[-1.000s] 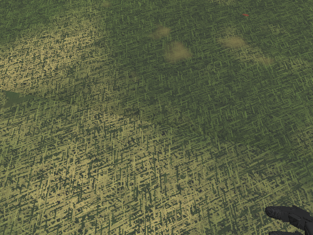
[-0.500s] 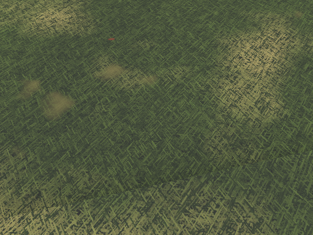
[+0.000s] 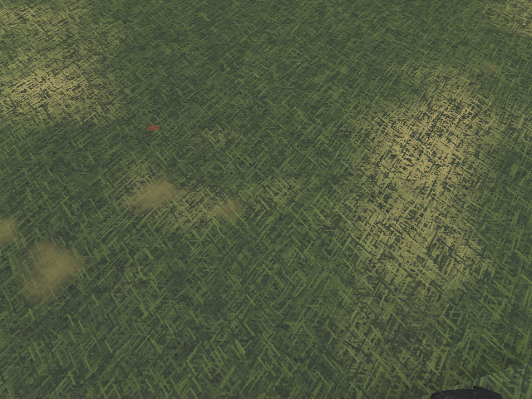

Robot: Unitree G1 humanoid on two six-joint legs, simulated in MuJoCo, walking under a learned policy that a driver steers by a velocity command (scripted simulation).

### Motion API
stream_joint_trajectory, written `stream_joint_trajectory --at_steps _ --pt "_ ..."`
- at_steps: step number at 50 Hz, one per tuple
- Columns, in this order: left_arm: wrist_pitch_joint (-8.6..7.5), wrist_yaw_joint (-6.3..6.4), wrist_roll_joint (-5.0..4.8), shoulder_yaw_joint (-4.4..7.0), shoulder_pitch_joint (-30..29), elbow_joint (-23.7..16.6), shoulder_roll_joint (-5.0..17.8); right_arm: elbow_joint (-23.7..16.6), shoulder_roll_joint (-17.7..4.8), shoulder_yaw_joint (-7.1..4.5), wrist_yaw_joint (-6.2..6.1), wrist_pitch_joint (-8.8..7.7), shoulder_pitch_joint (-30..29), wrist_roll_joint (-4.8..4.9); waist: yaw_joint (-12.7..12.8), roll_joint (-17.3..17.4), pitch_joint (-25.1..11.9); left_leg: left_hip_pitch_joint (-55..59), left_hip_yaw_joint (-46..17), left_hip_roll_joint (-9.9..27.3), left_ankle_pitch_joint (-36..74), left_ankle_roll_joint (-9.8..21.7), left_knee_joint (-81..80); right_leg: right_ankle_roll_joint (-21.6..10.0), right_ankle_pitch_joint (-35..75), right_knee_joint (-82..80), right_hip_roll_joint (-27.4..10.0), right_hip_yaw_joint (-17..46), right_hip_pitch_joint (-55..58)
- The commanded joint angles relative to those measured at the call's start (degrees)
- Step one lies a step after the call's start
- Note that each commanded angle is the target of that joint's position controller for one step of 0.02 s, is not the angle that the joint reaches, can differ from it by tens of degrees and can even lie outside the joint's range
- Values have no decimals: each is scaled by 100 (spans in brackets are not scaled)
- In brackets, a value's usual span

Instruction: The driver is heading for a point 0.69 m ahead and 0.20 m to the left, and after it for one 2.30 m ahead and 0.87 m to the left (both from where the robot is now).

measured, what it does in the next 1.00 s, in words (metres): goes down, turning left: left foot, then right foot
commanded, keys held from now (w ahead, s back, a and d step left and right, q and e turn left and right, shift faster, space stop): w+q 0.88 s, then q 0.12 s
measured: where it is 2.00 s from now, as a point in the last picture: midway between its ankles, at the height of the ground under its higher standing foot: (249, 353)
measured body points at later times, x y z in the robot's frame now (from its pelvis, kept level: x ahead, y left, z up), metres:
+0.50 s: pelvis +0.28 +0.03 -0.02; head +0.29 +0.03 +0.43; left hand +0.45 +0.28 -0.08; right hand +0.34 -0.22 -0.15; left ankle +0.14 +0.11 -0.71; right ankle +0.34 -0.07 -0.73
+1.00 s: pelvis +0.53 +0.14 -0.14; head +0.57 +0.18 +0.31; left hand +0.35 +0.33 -0.27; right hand +0.85 +0.07 -0.23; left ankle +0.58 +0.25 -0.87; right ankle +0.42 -0.07 -0.65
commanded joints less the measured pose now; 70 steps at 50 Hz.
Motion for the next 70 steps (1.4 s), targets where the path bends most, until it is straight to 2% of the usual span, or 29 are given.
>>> stream_joint_trajectory --at_steps 1,3,4,6,9,13,17,21,24,25,26,27,29,32,36,39,40,44,46,47,48,49,51,52,55,60,65,68,70 --pt "-8 133 85 218 96 -175 964 -280 -964 -366 -85 -259 -71 158 -372 -358 -81 1159 272 -242 481 561 -162 -515 4120 276 -1390 665 -123" --pt "-102 120 338 -65 962 -291 180 262 -1367 -541 -61 -275 2279 146 -909 1239 -2393 5766 -2655 1455 954 2576 -342 441 1124 3406 157 -277 -2692" --pt "-76 74 183 22 164 -406 476 558 -1103 -506 -45 -226 3151 16 -1518 803 -1700 5955 -4015 1729 -457 2462 -1151 470 -1005 4924 373 -158 -4198" --pt "-42 307 129 -1 -798 -604 465 554 -774 -466 -34 -310 2155 8 -1121 -9 125 3929 -3100 1413 -1753 1663 -1553 227 136 5139 -515 -75 -4928" --pt "78 415 354 -158 -930 -618 233 409 -175 -291 -62 -346 1284 72 -599 80 -142 2613 -2329 987 -433 1704 -2005 353 592 3979 -1070 -199 -3741" --pt "224 458 125 -216 -1415 -763 219 498 -672 -525 83 -475 1348 51 -673 58 79 1795 -1709 676 368 1738 -2158 787 936 2370 -1044 -676 -3153" --pt "319 328 151 -304 -1908 -949 82 557 -809 -600 312 -387 1888 -26 -814 246 192 938 -1468 388 812 1577 -1736 580 2042 1747 -729 -1054 -2136" --pt "155 405 217 -134 -1765 -1119 475 407 -765 -592 171 -422 1904 -121 -655 252 99 1382 -1906 530 1057 1470 -570 416 1576 2334 -675 -947 -2064" --pt "-11 668 57 122 1317 -387 859 -178 -761 -608 282 -530 736 -156 824 -508 -417 -1032 -1480 -408 1887 881 2499 -73 1775 1571 -480 -1153 1862" --pt "-81 663 -20 44 1844 -262 1007 -50 368 -327 425 -570 1649 -174 312 -1474 -1381 -1743 -923 -1226 -2794 433 4876 -1688 4124 1110 -2191 883 2970" --pt "-121 415 65 -24 1450 -518 930 -8 136 -377 470 -611 2130 -63 -60 -1070 -1033 -2700 -1039 -988 -3520 334 5962 -2582 4865 305 -3206 2651 2213" --pt "-136 338 21 -12 553 -565 687 7 -353 -516 367 -487 1815 -29 -207 -690 77 -3223 -1210 -453 -2814 257 6155 -2354 3058 -56 -3474 2858 958" --pt "-109 343 -139 -411 -450 -666 -450 48 -433 -518 97 -203 1378 -287 -599 -103 -22 -2410 -1119 145 -1628 120 5306 -1676 1849 -185 -2781 1656 -501" --pt "-55 687 96 -336 -762 -497 -262 65 246 -226 252 -24 1122 -419 -680 -308 343 -1396 -576 487 -454 67 3739 -1018 1215 -586 -1881 -41 -1519" --pt "-254 888 135 -352 519 -40 -87 35 -193 -322 491 -214 270 -173 -93 -114 336 -1444 -378 573 2741 174 927 -629 747 332 -1491 -1018 -968" --pt "-185 537 261 -363 740 241 152 -189 -230 -322 419 32 -128 -111 -266 -406 929 -6 -70 349 2792 304 801 -693 173 -29 -1902 -952 -2030" --pt "-81 693 -675 1 406 240 702 -441 -295 -467 335 66 -715 925 -239 -138 1254 260 -397 -54 2749 424 542 -408 460 263 -1748 -1110 -2576" --pt "210 741 -558 47 894 410 413 -438 20 -417 440 200 -846 602 -17 11 990 -228 -149 24 2354 447 -485 -68 1090 1787 -1884 -1464 -587" --pt "355 738 -481 71 791 427 389 107 -191 -618 391 188 632 412 -733 124 306 1551 331 -323 2395 599 -1176 62 2486 3888 -1585 -1743 -688" --pt "307 718 -453 134 816 405 468 467 -598 -816 271 217 1701 357 -1225 367 -159 3330 104 -86 3572 932 -1203 327 1691 5843 -1209 -1976 -1808" --pt "159 592 -267 -4 1341 133 -41 405 -1211 -908 170 158 2019 296 -985 1498 -1060 6356 -1299 1142 6861 1797 1124 705 -2400 8248 -760 -1597 -4845" --pt "-24 517 -382 1 1036 -348 520 254 -1365 -961 101 195 2260 363 -1345 1339 -2571 7024 -2420 1789 6911 2549 1045 771 -2208 8475 -886 -603 -5181" --pt "-98 605 -566 -32 110 -989 490 38 -1443 -984 -118 370 1631 343 -1036 270 -2553 6109 -3421 2009 2968 2741 -154 825 -1554 8474 -1041 -346 -5890" --pt "-41 734 -535 32 44 -844 551 -188 -1087 -880 -197 340 1067 373 -785 -682 -2057 4668 -3538 2082 1603 2434 -691 809 -158 7217 -1173 -166 -5531" --pt "343 982 -263 222 -77 -800 597 -305 -909 -838 -190 288 188 384 -58 -394 -297 1142 -2469 1206 2328 1955 -1028 1076 224 4844 -1254 -323 -3749" --pt "300 877 -323 156 -924 -961 102 -199 -870 -914 -464 427 528 407 -396 428 -909 856 -1601 331 2493 1371 -663 1068 1916 2186 -615 -521 -2151" --pt "360 703 -183 248 -1203 -1065 148 31 -37 -663 -358 376 711 337 -372 557 -634 719 -1684 283 -67 830 -331 570 2379 649 -727 -509 -907" --pt "426 690 -57 302 -1613 -1309 415 355 -125 -682 -319 279 2048 287 -1080 -1339 -769 645 -846 -390 -2423 -30 536 -669 3358 64 -1971 1020 -416" --pt "525 611 -223 281 -1976 -1438 221 258 -440 -795 -374 429 1274 279 -926 -1045 -198 1207 -593 -311 -1984 -143 231 -468 1023 -290 -1482 1079 -1485"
